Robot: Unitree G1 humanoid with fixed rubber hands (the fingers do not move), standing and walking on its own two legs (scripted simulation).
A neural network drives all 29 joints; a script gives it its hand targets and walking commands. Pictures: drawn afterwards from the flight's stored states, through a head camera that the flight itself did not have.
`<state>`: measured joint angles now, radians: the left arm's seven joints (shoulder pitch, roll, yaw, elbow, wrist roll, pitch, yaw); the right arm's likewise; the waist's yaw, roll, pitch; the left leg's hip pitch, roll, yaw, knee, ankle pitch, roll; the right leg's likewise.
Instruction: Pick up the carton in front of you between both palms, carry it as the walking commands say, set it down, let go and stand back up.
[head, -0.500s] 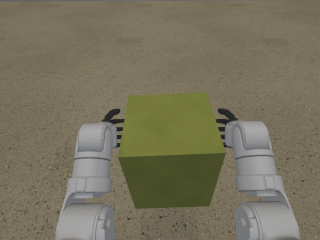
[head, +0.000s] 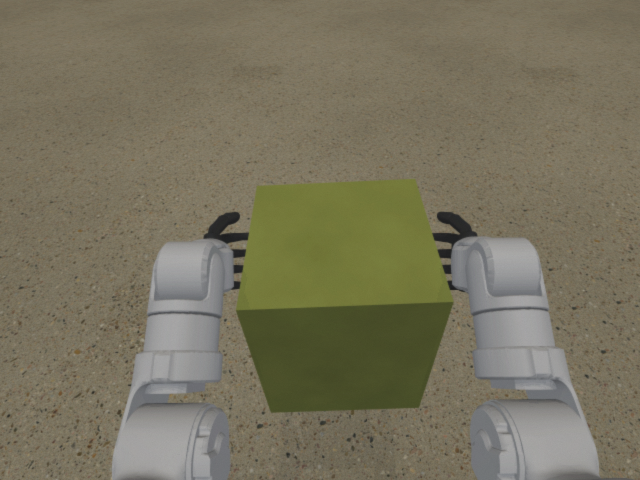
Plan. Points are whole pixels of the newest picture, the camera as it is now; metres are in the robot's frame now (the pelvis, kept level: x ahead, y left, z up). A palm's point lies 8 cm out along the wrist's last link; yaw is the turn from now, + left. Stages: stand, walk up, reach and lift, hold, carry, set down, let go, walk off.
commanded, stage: carry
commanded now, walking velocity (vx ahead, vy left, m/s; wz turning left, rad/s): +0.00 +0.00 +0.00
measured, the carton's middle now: (340, 300) +0.35 +0.00 +0.05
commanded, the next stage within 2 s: hold in 1.20 s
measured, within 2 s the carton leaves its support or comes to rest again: neither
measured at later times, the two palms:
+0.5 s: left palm (217, 310) +0.31 +0.15 +0.08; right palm (457, 310) +0.31 -0.14 +0.08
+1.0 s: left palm (218, 340) +0.29 +0.15 +0.05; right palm (457, 342) +0.29 -0.14 +0.05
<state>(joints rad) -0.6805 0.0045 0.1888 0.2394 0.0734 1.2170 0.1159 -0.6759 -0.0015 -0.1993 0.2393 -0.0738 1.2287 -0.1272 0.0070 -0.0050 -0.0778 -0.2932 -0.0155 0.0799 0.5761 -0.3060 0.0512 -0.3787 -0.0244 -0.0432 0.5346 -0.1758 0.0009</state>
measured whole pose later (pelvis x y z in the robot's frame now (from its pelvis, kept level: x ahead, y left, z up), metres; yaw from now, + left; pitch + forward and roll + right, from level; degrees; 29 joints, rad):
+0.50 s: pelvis +0.00 +0.00 +0.00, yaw +0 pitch +1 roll +0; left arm -0.41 -0.10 0.19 0.18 0.18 1.02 0.07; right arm -0.40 0.09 -0.19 0.18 -0.18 1.02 -0.07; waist 0.00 0.00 -0.10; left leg -0.29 -0.02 0.08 0.58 -0.31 0.06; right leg -0.38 -0.03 -0.05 0.54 -0.18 0.01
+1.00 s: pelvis +0.00 +0.00 +0.00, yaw +0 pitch +1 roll +0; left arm -0.26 -0.15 0.21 0.26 0.27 0.71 0.02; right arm -0.24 0.15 -0.20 0.25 -0.26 0.72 -0.03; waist 0.00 0.00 -0.14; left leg -0.29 -0.02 0.09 0.55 -0.29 0.06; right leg -0.37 -0.04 -0.05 0.52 -0.16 0.01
